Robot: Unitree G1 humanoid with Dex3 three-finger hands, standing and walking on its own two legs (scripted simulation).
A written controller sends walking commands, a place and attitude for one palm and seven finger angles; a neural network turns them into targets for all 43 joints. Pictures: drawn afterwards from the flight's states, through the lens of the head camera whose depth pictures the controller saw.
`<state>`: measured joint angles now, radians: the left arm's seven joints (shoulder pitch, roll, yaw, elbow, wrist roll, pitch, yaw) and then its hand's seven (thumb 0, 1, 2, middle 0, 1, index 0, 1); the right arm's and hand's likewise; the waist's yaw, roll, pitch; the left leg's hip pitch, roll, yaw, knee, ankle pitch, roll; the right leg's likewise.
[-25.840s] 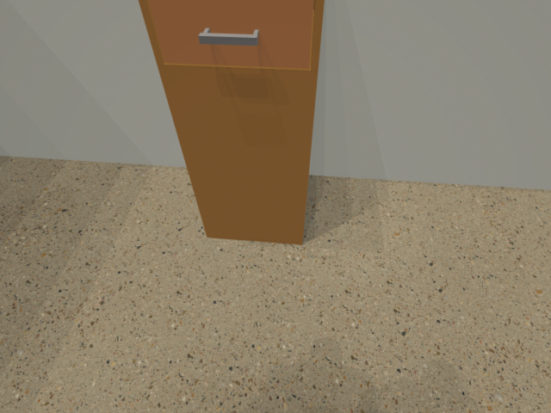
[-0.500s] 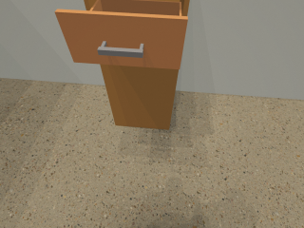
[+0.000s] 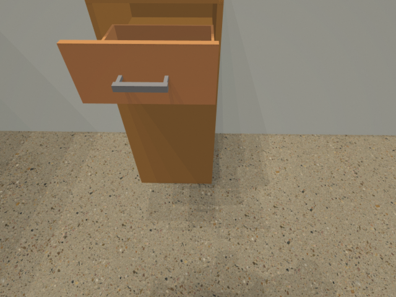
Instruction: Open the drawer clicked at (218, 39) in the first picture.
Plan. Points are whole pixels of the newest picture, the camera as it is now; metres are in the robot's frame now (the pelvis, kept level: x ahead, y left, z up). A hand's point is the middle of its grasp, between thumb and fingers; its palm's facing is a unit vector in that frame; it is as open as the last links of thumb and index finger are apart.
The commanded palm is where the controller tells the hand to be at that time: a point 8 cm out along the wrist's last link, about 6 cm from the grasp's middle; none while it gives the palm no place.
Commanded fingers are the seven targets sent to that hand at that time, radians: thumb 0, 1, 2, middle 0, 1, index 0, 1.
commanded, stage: let the arm hang, fingers relaxed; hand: left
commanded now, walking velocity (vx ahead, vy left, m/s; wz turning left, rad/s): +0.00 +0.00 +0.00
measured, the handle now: (141, 83) +0.58 +0.17 +0.14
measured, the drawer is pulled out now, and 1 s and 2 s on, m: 0.28 0.28 0.28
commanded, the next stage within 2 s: look to check the result in 0.04 s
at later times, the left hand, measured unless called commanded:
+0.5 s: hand out of the picture +0.06 +0.23 -0.16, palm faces -0.02 -0.95 -0.33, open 7.4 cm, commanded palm none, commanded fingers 0.00 0.90 0.90 -0.20 -0.30 -0.20 -0.30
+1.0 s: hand out of the picture +0.13 +0.24 -0.15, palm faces -0.04 -0.94 -0.34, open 7.4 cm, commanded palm none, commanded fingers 0.00 0.90 0.90 -0.20 -0.30 -0.20 -0.30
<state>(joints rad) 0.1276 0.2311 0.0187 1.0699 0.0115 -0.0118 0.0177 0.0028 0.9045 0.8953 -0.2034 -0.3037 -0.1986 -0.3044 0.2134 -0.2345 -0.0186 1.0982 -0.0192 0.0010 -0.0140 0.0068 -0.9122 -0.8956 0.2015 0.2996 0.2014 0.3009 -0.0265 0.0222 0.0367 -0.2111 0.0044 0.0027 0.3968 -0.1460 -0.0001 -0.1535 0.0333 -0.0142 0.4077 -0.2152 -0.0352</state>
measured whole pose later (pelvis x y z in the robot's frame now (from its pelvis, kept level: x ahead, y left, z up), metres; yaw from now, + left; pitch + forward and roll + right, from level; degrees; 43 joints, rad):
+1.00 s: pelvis +0.04 +0.00 +0.01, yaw -1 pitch -1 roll +0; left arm 0.10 0.33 0.01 1.11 0.01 -0.02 0.01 0.01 0.90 0.90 -0.21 -0.30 -0.20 -0.30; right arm 0.11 -0.32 -0.01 1.11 -0.01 0.00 -0.01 0.01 -0.91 -0.90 0.20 0.30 0.20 0.30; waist -0.02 0.01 0.07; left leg -0.13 0.01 0.02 0.31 -0.16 -0.01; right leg -0.07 0.04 0.00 0.30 -0.21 -0.04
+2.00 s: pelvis +0.03 -0.02 +0.00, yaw +8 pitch -1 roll +1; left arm 0.25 0.21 0.01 1.11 0.01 0.01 0.03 0.01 0.91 0.90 -0.20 -0.30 -0.20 -0.30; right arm 0.18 -0.18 -0.02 1.10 -0.01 0.03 -0.02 0.01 -0.92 -0.90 0.20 0.30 0.20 0.30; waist 0.00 0.01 0.09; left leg -0.24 -0.02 -0.05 0.45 -0.19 -0.01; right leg -0.14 0.01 -0.02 0.48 -0.32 -0.03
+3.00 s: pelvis +0.05 -0.03 +0.00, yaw +6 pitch -1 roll +0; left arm 0.18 0.26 0.01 1.11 0.00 0.00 0.02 0.01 0.90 0.90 -0.20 -0.30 -0.20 -0.30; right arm 0.16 -0.23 -0.01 1.12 -0.01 0.01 -0.03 0.01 -0.91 -0.90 0.20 0.30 0.20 0.30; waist -0.01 0.00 0.08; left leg -0.17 0.02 -0.02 0.36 -0.17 -0.03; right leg -0.06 0.04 0.02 0.33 -0.25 -0.04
